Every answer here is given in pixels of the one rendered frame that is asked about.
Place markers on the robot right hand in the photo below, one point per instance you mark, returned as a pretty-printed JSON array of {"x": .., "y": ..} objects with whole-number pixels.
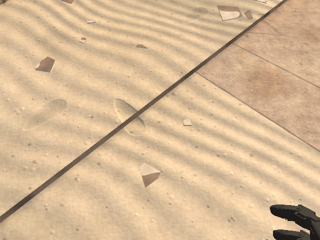
[{"x": 302, "y": 216}]

